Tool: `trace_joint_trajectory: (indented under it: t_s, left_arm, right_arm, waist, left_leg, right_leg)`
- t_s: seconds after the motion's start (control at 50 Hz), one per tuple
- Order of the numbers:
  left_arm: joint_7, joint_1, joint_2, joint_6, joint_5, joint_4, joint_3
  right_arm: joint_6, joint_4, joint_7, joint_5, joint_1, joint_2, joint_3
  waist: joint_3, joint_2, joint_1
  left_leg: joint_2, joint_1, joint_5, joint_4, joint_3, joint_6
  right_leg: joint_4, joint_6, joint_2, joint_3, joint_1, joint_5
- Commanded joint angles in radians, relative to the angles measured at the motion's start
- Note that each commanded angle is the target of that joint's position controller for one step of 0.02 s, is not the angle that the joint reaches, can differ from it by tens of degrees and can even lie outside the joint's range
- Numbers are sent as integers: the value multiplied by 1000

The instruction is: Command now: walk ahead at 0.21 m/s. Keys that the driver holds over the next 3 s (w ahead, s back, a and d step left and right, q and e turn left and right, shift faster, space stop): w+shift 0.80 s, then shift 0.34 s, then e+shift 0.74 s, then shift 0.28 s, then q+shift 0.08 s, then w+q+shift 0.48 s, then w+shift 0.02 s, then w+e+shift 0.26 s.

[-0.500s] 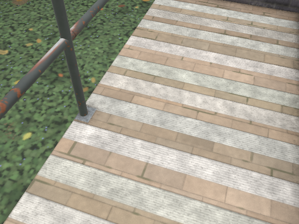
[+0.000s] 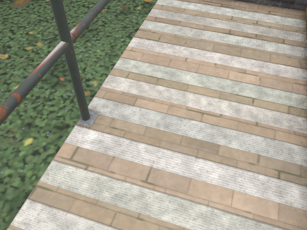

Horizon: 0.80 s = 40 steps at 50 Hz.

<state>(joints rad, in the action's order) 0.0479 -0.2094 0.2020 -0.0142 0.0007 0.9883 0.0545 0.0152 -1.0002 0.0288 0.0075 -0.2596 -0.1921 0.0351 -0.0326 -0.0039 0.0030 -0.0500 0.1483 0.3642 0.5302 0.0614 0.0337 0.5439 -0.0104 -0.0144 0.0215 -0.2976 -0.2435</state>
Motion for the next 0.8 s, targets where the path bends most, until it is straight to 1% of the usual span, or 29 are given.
trace_joint_trajectory:
  t_s: [0.02,0.04,0.06,0.08,0.1,0.12,0.14,0.18,0.2,0.22,0.24,0.26,0.28,0.3,0.32,0.34,0.36,0.38,0.42,0.46,0.5,0.56,0.62,0.66,0.7,0.74,0.76,0.78,0.8]
  left_arm:
    - [-2,25,132,-23,-28,-40,26]
    - [-11,139,99,-49,-44,-94,14]
    - [-24,206,80,-76,-59,-121,6]
    - [-34,230,121,-93,-53,-126,17]
    - [-41,212,131,-103,-51,-123,23]
    - [-44,173,120,-108,-45,-115,21]
    - [-49,156,111,-112,-39,-111,18]
    - [-58,188,92,-117,-24,-114,12]
    - [-102,216,88,-74,55,-149,13]
    - [-117,203,86,-51,50,-155,17]
    - [-118,148,93,-39,34,-146,20]
    - [-112,59,106,-34,27,-122,26]
    - [-98,-79,139,-37,28,-80,42]
    - [-78,-301,197,-51,37,-14,65]
    - [-61,-495,340,-67,69,23,87]
    - [-59,-354,289,-69,55,3,59]
    - [-60,-173,265,-66,44,-49,53]
    - [-67,-96,209,-71,31,-71,41]
    - [-64,-71,167,-81,25,-66,22]
    - [-58,-125,140,-92,23,-37,13]
    - [-55,-178,148,-100,15,-19,15]
    - [-60,-236,137,-111,16,-7,10]
    - [-57,-261,131,-121,10,1,5]
    - [-52,-289,133,-123,5,17,2]
    - [-49,-286,146,-122,6,25,-3]
    - [-31,-301,198,-111,20,37,5]
    - [-22,-297,233,-97,32,42,14]
    - [-16,-274,254,-80,39,37,22]
    - [-19,-237,236,-77,37,14,22]
  right_arm:
    - [20,18,2,25,-133,-153,38]
    - [43,13,1,34,-178,-206,52]
    - [64,21,1,41,-136,-247,69]
    - [80,26,0,25,-136,-223,67]
    - [94,37,-4,15,-133,-183,57]
    - [101,54,-9,15,-119,-165,54]
    - [100,66,-13,24,-104,-164,55]
    - [91,81,-15,30,-102,-176,60]
    - [82,51,-27,-57,-126,-215,70]
    - [80,48,-32,-63,-126,-212,74]
    - [79,47,-35,-51,-119,-213,76]
    - [79,50,-37,-42,-94,-221,78]
    - [83,55,-38,-39,-70,-225,77]
    - [88,62,-39,-48,-42,-205,69]
    - [97,123,-38,-51,8,-67,35]
    - [102,161,-41,-38,11,-50,34]
    - [97,175,-48,-31,30,-99,38]
    - [95,163,-63,-41,34,-145,46]
    - [75,147,-80,-67,-7,-125,43]
    - [49,165,-93,-64,35,-105,36]
    - [35,192,-94,-57,114,-111,34]
    - [35,253,-94,-41,260,-115,29]
    - [35,294,-99,-31,349,-98,15]
    - [36,313,-97,-31,393,-90,8]
    - [39,324,-90,-31,395,-94,7]
    - [41,312,-67,-35,322,-137,19]
    - [43,280,-56,-34,193,-170,31]
    - [46,213,-40,-33,-25,-203,48]
    - [49,153,-26,-53,-245,-256,68]
  waist:
    - [-69,54,50]
    - [-131,136,86]
    - [-187,211,82]
    - [-184,171,92]
    - [-154,122,73]
    - [-125,96,53]
    - [-101,101,41]
    - [-64,121,50]
    - [-26,150,51]
    - [-39,175,41]
    - [-45,170,19]
    - [-52,149,-30]
    - [-23,102,-102]
    - [69,-26,-217]
    - [160,-363,-271]
    - [110,-344,-158]
    - [10,-174,-71]
    - [6,-55,-44]
    - [7,-79,11]
    - [-45,-88,14]
    - [-90,-46,4]
    - [-127,-21,-25]
    - [-147,-32,-35]
    - [-158,-22,-42]
    - [-131,-49,-24]
    - [-32,-121,24]
    - [43,-145,88]
    - [147,-143,184]
    - [255,-111,271]
  left_leg:
    - [122,136,541,-242,185,127]
    - [251,47,605,-366,365,190]
    - [376,-13,522,-454,528,246]
    - [422,-104,406,-468,573,270]
    - [417,-200,320,-446,543,260]
    - [395,-237,252,-423,484,234]
    - [368,-220,194,-418,401,201]
    - [280,-105,90,-415,246,150]
    - [218,-31,123,-427,166,154]
    - [214,52,126,-429,139,156]
    - [226,121,143,-419,130,162]
    - [226,186,114,-367,112,159]
    - [205,242,-60,-229,79,149]
    - [134,334,-238,105,-4,130]
    - [15,568,71,604,-78,79]
    - [-50,713,110,791,85,105]
    - [62,770,-14,845,79,122]
    - [127,709,-116,787,39,115]
    - [175,596,-154,686,4,72]
    - [187,617,-210,658,-26,38]
    - [191,702,-267,598,-48,14]
    - [179,734,-350,428,-87,-6]
    - [156,613,-447,234,-132,17]
    - [134,562,-462,147,-166,48]
    - [89,479,-417,79,-199,89]
    - [0,343,-284,77,-237,120]
    - [-33,219,-201,82,-227,139]
    - [-53,1,-147,35,-220,157]
    - [68,-325,-28,45,-80,185]
  right_leg:
    - [-14,-55,7,39,-80,-507]
    - [76,-37,5,-7,-236,-356]
    - [188,-40,27,-24,-355,-129]
    - [295,-50,75,35,-480,-133]
    - [380,-59,99,51,-576,-134]
    - [408,-63,119,53,-608,-111]
    - [334,-59,138,46,-563,-76]
    - [184,-29,105,-28,-360,-4]
    - [122,-13,50,-107,-215,-40]
    - [90,-8,35,-143,-98,-32]
    - [72,-8,23,-171,14,-2]
    - [39,-12,10,-185,132,13]
    - [20,-18,-18,-196,285,-16]
    - [-12,-35,12,-132,507,-106]
    - [-222,-99,321,350,622,-608]
    - [-459,-145,408,795,471,-795]
    - [-417,-156,427,685,376,-729]
    - [-384,-155,369,534,289,-581]
    - [-419,-141,275,352,183,-431]
    - [-465,-156,241,277,153,-352]
    - [-498,-177,236,227,186,-254]
    - [-545,-183,216,128,217,-84]
    - [-603,-170,198,34,220,103]
    - [-623,-169,208,-9,292,285]
    - [-554,-159,213,-61,384,636]
    - [-352,-135,240,-86,484,1148]
    - [-175,-130,254,-93,501,1287]
    - [88,-122,245,-106,448,1280]
    - [419,-119,196,-99,191,1006]
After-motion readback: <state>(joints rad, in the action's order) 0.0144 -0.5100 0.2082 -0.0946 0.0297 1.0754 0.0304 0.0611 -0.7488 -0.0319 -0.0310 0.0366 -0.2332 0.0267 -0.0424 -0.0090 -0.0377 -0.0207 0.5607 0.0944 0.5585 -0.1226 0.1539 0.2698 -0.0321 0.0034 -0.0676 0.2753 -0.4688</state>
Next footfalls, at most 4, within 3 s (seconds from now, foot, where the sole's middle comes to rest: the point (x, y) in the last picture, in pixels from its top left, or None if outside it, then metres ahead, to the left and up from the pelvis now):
0.30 right None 0.19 -0.18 -0.77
0.80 left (160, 204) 0.63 0.00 -0.77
1.22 right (190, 145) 0.96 -0.17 -0.77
1.66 left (154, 139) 1.00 0.02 -0.77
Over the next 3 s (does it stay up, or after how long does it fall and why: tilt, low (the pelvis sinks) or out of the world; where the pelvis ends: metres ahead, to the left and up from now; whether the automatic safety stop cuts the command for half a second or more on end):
stays up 1.25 -0.09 0.00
